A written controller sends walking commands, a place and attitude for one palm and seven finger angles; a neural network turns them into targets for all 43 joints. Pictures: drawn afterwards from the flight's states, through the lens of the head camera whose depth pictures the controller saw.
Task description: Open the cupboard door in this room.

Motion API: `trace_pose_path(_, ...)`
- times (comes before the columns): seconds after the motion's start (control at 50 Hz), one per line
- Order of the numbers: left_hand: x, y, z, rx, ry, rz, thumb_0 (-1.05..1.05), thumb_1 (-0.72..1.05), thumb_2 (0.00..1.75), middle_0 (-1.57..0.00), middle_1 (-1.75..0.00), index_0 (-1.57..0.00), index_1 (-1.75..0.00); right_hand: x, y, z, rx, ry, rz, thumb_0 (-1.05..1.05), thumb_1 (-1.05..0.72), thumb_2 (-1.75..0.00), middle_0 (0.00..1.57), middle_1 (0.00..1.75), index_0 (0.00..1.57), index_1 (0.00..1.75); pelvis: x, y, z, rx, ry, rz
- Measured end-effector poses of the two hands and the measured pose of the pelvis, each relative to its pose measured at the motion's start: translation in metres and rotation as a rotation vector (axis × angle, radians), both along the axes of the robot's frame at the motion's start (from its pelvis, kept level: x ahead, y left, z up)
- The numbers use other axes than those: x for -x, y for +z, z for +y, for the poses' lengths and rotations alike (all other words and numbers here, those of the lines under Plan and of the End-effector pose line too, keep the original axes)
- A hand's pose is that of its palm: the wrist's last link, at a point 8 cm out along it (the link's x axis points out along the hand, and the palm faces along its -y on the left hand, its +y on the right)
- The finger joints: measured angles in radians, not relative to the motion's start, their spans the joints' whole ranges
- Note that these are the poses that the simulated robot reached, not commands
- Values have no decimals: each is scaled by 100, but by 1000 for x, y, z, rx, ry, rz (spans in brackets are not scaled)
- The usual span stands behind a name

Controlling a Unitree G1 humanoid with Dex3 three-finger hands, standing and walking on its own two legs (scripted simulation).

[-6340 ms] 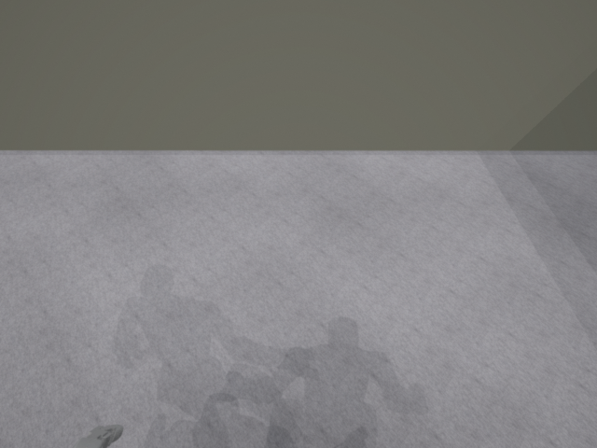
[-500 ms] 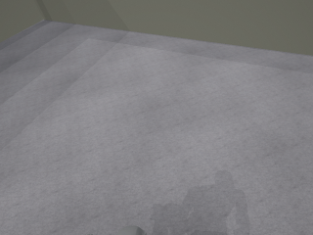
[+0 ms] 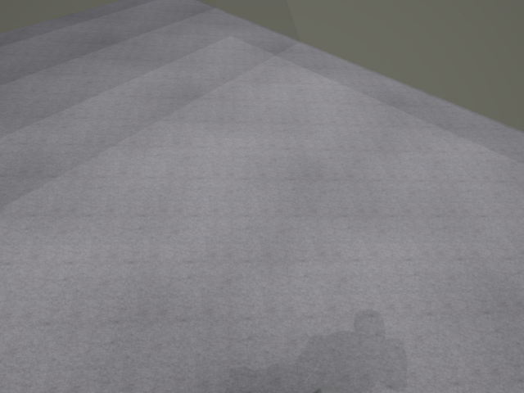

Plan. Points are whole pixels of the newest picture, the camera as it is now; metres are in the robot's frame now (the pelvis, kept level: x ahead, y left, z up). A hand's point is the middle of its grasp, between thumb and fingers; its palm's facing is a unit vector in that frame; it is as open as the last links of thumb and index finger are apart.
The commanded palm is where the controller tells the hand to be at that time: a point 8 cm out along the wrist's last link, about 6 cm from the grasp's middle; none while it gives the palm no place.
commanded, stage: turn or walk to find it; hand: left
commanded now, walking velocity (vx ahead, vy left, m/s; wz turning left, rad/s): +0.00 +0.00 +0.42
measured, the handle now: out of the picture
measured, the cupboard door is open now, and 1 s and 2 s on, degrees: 0 0 0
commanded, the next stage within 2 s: none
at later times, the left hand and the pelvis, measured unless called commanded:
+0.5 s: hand out of the picture +0.00 +0.13 -0.14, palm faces +0.24 -0.93 -0.27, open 7.3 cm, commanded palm none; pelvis -0.04 -0.07 +0.00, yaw +14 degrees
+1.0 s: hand out of the picture -0.16 +0.19 -0.18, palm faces +0.49 -0.84 -0.22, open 7.3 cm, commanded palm none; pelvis -0.10 -0.01 +0.00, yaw +26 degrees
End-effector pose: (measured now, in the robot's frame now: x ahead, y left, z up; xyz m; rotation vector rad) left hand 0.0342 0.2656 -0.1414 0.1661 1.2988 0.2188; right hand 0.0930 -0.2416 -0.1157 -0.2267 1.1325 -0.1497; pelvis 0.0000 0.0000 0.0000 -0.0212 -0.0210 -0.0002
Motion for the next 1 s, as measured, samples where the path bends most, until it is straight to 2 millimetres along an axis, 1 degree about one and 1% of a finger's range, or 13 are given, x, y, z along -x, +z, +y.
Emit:
trace_pose_path(0.08, -7, 7, -4, -13, 6, -50, 1, 91, 90, -20, -30, -20, -30, 12, -7, 2, -26, 6, 22, 1, -91, -90, 20, 30, 20, 30, 5, 0, -3, -10, 28, 1)
trace_pose_path(0.14, -14, 12, -13, -23, 6, -84, 1, 91, 90, -20, -30, -20, -30, 26, -15, -4, -44, 2, 51, 1, -91, -90, 20, 30, 20, 30, 11, -1, -10, -19, 50, 2)
trace_pose_path(0.22, -20, 18, -33, -38, 3, -135, 1, 91, 90, -20, -30, -20, -30, 49, -30, -19, -66, -1, 107, 1, -91, -90, 20, 30, 20, 30, 19, -5, -26, -32, 84, 5)
trace_pose_path(0.28, -16, 21, -50, -57, 12, -175, 1, 91, 90, -20, -30, -20, -30, 63, -45, -37, -85, 1, 145, 1, -91, -90, 20, 30, 20, 30, 25, -12, -41, -43, 110, 8)
trace_pose_path(0.32, -6, 25, -62, -63, 23, -183, 1, 91, 90, -20, -30, -20, -30, 70, -49, -46, -88, 9, 174, 1, -91, -90, 20, 30, 20, 30, 30, -11, -49, -43, 137, -1)
trace_pose_path(0.42, 30, 32, -81, -59, 94, -151, 1, 91, 90, -20, -30, -21, -30, 75, -43, -66, -82, 47, 218, 1, -91, -90, 20, 30, 20, 30, 36, -2, -61, -63, 191, -6)
trace_pose_path(0.56, 75, 26, -91, -44, 199, -111, 1, 92, 90, -20, -30, -21, -30, 74, -37, -77, -39, 123, 268, 1, -91, -90, 20, 30, 20, 30, 43, 0, -67, -57, 274, 0)
trace_pose_path(0.62, 99, 20, -90, -34, 244, -85, 1, 92, 90, -20, -30, -21, -30, 64, -35, -71, -19, 170, 270, 1, -91, -90, 20, 30, 20, 30, 48, -1, -64, -54, 304, 4)
trace_pose_path(0.68, 128, 12, -85, -18, 291, -50, 1, 92, 90, -20, -30, -21, -30, 46, -31, -56, -3, 227, 239, 1, -91, -90, 19, 30, 20, 30, 55, -3, -58, -47, 332, 7)
trace_pose_path(0.78, 181, -10, -70, 17, 374, 10, 1, 91, 90, -20, -30, -21, -30, 9, -23, -15, 21, 333, 120, 1, -91, -90, 19, 30, 20, 30, 72, -12, -40, -20, 381, 8)
trace_pose_path(0.84, 209, -23, -58, 34, 417, 51, 1, 91, 90, -20, -30, -21, -30, -5, -16, 13, 23, 381, 37, 1, -91, -90, 19, 30, 20, 30, 82, -17, -29, -24, 393, -1)
trace_pose_path(0.9, 223, -19, -50, 42, 438, 77, 1, 91, 90, -20, -30, -20, -30, -6, -4, 32, 20, 411, -6, 1, -91, -90, 20, 30, 20, 30, 88, -10, -22, -8, 408, -8)
trace_pose_path(1.0, 224, -7, -36, 32, 461, 19, 1, 91, 90, -20, -30, -20, -30, 0, 3, 51, 12, 450, -3, 1, -91, -90, 20, 30, 20, 30, 97, 0, -14, 5, 447, -6)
